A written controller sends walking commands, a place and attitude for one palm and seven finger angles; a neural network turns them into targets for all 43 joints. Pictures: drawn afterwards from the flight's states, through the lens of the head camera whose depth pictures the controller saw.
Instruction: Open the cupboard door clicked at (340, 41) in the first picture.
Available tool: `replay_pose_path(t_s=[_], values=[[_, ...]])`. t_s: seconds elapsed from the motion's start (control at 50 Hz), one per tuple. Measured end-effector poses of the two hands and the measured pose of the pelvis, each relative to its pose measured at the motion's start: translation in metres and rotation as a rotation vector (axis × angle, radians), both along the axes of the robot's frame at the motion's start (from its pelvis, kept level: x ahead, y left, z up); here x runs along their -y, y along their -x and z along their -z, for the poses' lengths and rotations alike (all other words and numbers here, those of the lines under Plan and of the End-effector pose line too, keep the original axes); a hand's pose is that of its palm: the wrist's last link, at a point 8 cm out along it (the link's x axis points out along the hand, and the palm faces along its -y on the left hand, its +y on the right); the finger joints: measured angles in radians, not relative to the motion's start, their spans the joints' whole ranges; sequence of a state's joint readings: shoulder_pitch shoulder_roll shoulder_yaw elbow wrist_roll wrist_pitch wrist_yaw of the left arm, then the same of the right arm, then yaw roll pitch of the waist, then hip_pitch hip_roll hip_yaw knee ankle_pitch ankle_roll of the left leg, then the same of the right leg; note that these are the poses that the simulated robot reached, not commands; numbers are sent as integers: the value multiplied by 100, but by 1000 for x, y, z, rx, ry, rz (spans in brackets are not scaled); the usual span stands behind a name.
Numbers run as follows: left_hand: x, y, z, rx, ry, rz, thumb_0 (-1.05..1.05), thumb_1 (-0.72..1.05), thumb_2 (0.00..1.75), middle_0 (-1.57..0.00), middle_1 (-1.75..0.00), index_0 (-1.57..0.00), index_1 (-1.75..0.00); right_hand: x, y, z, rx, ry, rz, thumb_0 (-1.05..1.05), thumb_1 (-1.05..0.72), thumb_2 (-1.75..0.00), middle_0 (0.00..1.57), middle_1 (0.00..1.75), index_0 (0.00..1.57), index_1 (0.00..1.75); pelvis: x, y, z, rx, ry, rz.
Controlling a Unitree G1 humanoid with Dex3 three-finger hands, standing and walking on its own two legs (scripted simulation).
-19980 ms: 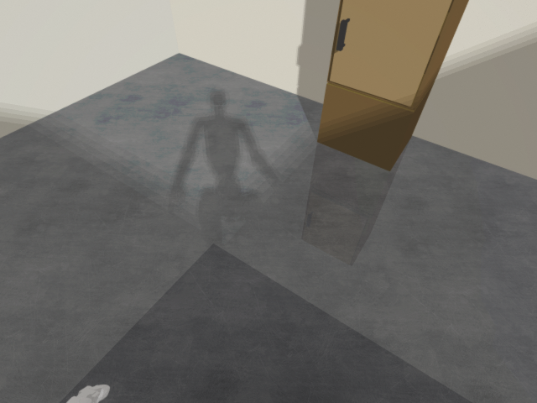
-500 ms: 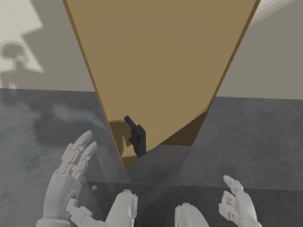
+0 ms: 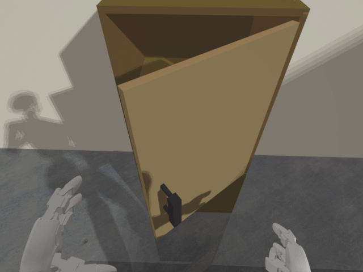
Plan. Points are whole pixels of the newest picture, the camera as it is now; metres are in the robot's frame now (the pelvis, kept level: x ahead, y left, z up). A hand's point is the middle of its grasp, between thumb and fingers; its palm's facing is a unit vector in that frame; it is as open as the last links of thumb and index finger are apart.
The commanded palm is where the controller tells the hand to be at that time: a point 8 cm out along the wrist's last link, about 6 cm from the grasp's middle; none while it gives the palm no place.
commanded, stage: draw the hand back to the body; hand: left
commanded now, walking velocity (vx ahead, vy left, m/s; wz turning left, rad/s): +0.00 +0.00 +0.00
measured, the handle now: (170, 204) +0.30 +0.06 -0.04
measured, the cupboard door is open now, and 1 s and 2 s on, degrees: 40 40 40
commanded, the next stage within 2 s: step back with the hand held close in 0.92 s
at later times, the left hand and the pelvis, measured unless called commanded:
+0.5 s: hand (28, 178) +0.21 +0.25 +0.20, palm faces +0.42 -0.80 -0.42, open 9.5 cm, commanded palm +0.16 +0.29 +0.23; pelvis +0.03 -0.01 +0.05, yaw +0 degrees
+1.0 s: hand (28, 168) +0.21 +0.23 +0.23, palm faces +0.45 -0.80 -0.40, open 7.4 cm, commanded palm +0.16 +0.27 +0.23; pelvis +0.03 -0.02 +0.06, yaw -1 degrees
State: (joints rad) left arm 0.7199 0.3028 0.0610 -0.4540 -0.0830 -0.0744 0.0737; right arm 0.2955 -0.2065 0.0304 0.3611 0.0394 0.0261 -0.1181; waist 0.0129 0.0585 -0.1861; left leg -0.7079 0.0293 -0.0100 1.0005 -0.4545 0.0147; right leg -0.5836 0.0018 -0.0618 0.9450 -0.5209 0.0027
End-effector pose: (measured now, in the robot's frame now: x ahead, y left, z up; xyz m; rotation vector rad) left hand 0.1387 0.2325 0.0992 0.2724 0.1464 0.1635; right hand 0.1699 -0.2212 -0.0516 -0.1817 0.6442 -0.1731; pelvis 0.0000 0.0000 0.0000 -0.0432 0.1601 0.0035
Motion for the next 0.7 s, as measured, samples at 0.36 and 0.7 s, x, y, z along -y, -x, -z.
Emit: replay_pose_path(t_s=[0.36, 0.7], values=[[-37, -22, -88, 166, -177, -180, 0, 29, 64, -19, -30, -19, -30, -10, -23, -26, 28, -15, -85, 1, -90, -90, 20, 30, 20, 30, 2, -21, -36, 130, -27, -1], [-49, -34, -138, 308, -240, -244, 0, 81, 86, -21, -30, -21, -30, 14, -32, -34, 9, -8, -86, 1, -90, -90, 20, 30, 20, 30, 14, -25, -53, 184, -40, 12]])
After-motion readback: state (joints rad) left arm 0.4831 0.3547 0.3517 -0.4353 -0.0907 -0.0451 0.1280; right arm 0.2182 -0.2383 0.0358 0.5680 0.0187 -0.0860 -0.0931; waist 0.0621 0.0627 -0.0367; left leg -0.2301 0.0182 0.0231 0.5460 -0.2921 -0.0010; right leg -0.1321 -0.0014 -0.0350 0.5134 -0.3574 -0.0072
